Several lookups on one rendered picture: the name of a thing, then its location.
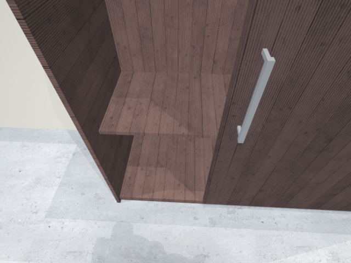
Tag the handle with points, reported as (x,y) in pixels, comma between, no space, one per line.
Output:
(258,92)

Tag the wardrobe door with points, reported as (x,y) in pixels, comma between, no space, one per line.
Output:
(297,151)

